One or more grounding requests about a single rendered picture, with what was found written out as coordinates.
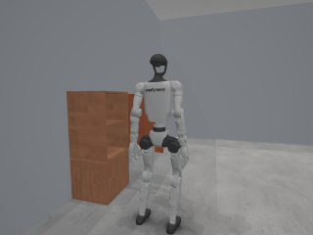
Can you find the left robot foot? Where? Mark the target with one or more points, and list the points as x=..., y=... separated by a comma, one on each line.
x=141, y=219

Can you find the left robot hand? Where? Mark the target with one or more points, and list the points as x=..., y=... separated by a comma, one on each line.
x=133, y=146

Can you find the right robot shin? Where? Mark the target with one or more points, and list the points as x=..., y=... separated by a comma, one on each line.
x=174, y=199

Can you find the robot left forearm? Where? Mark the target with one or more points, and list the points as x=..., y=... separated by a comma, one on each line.
x=134, y=128

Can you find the robot right forearm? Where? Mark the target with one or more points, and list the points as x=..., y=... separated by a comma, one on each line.
x=181, y=129

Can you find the right robot hand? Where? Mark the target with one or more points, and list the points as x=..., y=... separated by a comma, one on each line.
x=184, y=152

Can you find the cupboard door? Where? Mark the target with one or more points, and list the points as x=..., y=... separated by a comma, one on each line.
x=144, y=125

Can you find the robot right upper arm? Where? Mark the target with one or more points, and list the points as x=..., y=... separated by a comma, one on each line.
x=178, y=89

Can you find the robot left upper arm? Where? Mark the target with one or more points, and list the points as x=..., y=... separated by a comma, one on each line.
x=137, y=100

